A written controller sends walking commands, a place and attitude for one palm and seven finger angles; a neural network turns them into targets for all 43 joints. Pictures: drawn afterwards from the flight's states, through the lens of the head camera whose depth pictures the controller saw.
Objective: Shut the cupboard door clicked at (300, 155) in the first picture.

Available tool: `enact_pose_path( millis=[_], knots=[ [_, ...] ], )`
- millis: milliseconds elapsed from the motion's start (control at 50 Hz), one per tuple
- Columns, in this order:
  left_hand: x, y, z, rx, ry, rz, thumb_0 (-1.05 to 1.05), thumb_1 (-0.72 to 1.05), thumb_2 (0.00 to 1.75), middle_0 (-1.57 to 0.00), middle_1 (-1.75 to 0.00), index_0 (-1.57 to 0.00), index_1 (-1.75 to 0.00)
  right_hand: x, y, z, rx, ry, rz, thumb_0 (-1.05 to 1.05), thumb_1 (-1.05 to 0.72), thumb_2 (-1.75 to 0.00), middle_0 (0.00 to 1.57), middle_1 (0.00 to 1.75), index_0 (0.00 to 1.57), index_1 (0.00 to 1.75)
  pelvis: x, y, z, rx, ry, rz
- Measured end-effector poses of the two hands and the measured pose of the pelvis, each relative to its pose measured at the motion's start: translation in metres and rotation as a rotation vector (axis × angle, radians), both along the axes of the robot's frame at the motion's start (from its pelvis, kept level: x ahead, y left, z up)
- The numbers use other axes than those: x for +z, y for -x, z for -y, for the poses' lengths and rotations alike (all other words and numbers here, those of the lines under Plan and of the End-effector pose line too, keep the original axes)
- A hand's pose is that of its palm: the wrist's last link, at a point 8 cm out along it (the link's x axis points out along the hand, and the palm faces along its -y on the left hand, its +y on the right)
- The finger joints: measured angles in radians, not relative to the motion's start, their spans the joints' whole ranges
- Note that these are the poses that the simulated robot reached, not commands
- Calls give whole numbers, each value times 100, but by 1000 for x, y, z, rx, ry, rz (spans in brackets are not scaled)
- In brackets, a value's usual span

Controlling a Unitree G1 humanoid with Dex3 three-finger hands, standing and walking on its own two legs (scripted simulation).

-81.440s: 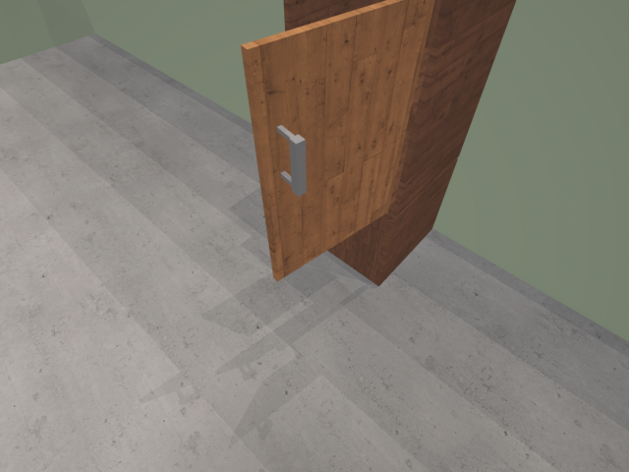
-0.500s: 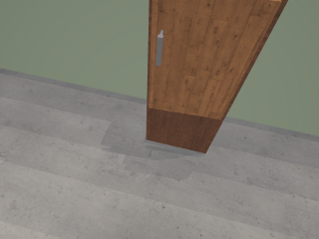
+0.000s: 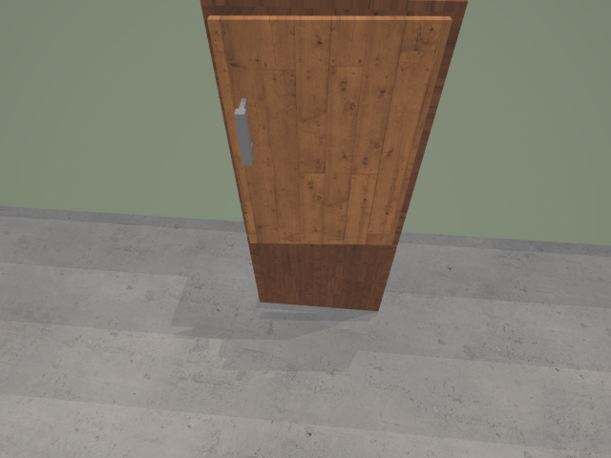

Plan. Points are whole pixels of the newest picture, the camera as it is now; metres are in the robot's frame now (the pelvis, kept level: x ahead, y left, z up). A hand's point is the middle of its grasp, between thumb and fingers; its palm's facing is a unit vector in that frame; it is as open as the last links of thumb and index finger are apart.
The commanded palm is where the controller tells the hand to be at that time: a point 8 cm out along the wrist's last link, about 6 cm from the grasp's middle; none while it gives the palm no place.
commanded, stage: take the last steps up to it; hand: left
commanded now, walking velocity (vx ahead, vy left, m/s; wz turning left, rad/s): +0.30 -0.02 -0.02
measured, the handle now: (245, 132) +0.69 +0.15 +0.05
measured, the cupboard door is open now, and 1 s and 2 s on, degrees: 4 4 4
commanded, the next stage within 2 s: come to a stop and stand still in 0.46 s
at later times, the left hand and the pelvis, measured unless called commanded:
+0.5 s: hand (192, 406) +0.23 +0.20 -0.16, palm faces +0.01 -0.98 -0.19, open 7.4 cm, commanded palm none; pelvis +0.17 +0.02 +0.00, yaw -1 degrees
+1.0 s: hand (213, 370) +0.29 +0.18 -0.18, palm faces +0.05 -0.97 -0.22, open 7.3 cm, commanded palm none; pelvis +0.23 +0.00 +0.00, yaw +0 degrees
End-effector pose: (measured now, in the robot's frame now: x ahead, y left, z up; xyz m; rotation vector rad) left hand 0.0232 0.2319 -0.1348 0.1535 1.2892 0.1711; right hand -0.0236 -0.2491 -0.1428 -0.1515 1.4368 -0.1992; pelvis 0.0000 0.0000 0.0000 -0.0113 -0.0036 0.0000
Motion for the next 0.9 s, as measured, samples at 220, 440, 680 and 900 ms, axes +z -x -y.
enact_pose_path(
  millis=[220,440,680,900],
  knots=[
    [-39,-5,3,61,108,-218,0,90,89,-20,-30,-20,-30,1,-140,-29,76,33,168,1,-91,-90,20,30,20,30,-18,-80,-20,20,20,4],
    [-7,-156,-23,-7,37,-26,0,91,89,-20,-29,-20,-30,8,-164,-56,16,-22,85,0,-92,-90,20,30,20,30,4,-146,-25,-10,-8,2],
    [0,-275,25,-81,-20,69,0,91,90,-20,-29,-20,-30,-23,-199,-25,-73,-102,-42,1,-91,-90,20,30,20,30,-8,-226,17,-23,-23,8],
    [0,-279,23,-12,-29,32,-1,93,89,-20,-30,-21,-30,-3,-286,3,12,-19,55,0,-91,-90,20,30,20,30,2,-236,19,-1,-33,2]
  ],
)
